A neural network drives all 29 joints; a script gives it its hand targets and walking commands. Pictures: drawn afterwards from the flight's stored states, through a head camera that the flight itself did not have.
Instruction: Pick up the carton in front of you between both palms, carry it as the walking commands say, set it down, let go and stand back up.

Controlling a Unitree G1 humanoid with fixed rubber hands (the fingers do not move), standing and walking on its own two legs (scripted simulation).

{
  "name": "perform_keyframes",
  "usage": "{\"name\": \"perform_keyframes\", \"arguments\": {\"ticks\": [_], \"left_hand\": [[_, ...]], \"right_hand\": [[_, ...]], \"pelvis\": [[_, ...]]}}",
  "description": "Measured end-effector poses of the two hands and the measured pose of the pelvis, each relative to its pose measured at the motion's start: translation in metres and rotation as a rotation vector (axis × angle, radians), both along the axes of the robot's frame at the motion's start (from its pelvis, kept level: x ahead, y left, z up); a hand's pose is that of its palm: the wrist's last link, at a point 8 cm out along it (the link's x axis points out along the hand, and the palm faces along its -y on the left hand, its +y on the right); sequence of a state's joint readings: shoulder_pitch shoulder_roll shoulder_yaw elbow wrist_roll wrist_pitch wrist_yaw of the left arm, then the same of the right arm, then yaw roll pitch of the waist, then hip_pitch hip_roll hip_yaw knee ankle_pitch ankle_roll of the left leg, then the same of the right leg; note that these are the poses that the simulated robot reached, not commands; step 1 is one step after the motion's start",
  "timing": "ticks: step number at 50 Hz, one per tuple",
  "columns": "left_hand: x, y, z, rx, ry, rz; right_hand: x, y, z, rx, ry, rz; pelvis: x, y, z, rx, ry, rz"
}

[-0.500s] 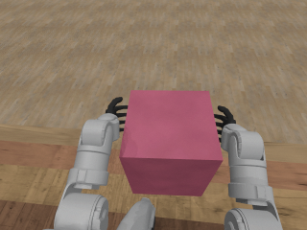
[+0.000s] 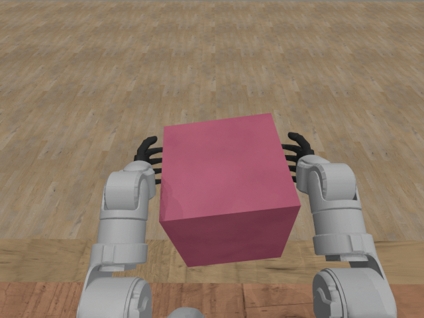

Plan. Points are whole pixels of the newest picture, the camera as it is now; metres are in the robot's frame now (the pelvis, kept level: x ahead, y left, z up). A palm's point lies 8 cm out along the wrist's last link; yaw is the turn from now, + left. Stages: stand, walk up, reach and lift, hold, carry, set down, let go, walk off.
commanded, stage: carry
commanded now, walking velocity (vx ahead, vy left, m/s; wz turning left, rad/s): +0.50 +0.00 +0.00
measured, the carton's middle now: (226, 196) +0.35 +0.02 +0.03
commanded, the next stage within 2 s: none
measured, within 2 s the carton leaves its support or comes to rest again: neither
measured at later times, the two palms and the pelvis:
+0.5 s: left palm (197, 115) +0.79 +0.13 -0.10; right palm (280, 127) +0.75 -0.17 -0.10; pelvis +0.42 +0.03 -0.18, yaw +1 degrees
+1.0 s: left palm (195, 96) +1.20 +0.19 -0.30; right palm (250, 98) +1.23 -0.10 -0.31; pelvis +0.86 -0.01 -0.39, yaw +1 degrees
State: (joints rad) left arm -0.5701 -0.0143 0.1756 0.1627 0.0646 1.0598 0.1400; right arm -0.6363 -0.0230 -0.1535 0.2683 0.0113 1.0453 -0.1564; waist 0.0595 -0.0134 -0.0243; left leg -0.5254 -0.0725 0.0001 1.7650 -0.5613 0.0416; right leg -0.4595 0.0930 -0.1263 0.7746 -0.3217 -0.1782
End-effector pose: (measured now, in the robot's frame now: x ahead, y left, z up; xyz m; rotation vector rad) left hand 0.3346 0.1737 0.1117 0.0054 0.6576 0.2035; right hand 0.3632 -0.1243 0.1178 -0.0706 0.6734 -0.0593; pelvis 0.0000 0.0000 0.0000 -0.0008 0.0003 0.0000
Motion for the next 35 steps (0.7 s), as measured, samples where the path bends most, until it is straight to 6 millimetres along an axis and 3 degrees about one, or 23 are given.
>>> {"name": "perform_keyframes", "arguments": {"ticks": [4,7,13,16,18,22,26,30,35], "left_hand": [[0.052,0.011,-0.047,-0.031,0.098,0.037],[0.099,0.012,-0.072,-0.018,0.138,0.035],[0.224,0.009,-0.104,0.013,0.063,-0.017],[0.300,-0.005,-0.123,0.008,-0.017,-0.098],[0.341,-0.019,-0.140,0.002,-0.016,-0.135],[0.407,-0.040,-0.180,0.016,0.067,-0.177],[0.467,-0.045,-0.221,-0.010,0.121,-0.174],[0.535,-0.042,-0.249,-0.034,0.079,-0.137],[0.616,-0.019,-0.279,0.016,-0.041,-0.011]], "right_hand": [[0.059,0.011,-0.049,-0.012,0.099,0.020],[0.103,0.012,-0.080,0.003,0.137,0.017],[0.207,0.008,-0.126,0.037,0.062,-0.029],[0.260,-0.006,-0.142,0.016,-0.022,-0.101],[0.289,-0.019,-0.159,0.009,-0.022,-0.135],[0.341,-0.038,-0.199,0.022,0.061,-0.193],[0.402,-0.045,-0.228,-0.001,0.116,-0.199],[0.485,-0.043,-0.246,-0.029,0.073,-0.157],[0.612,-0.018,-0.276,-0.008,-0.054,-0.020]], "pelvis": [[0.062,-0.008,-0.019,-0.017,0.017,0.013],[0.108,-0.007,-0.032,-0.010,0.028,0.009],[0.219,0.008,-0.086,-0.025,0.018,0.005],[0.281,0.016,-0.130,-0.014,0.004,0.002],[0.313,0.021,-0.148,0.021,0.007,0.009],[0.375,0.029,-0.169,0.031,0.036,0.015],[0.437,0.024,-0.187,0.028,0.043,0.022],[0.509,0.011,-0.221,0.032,0.031,0.020],[0.609,-0.007,-0.295,0.005,0.001,0.002]]}}
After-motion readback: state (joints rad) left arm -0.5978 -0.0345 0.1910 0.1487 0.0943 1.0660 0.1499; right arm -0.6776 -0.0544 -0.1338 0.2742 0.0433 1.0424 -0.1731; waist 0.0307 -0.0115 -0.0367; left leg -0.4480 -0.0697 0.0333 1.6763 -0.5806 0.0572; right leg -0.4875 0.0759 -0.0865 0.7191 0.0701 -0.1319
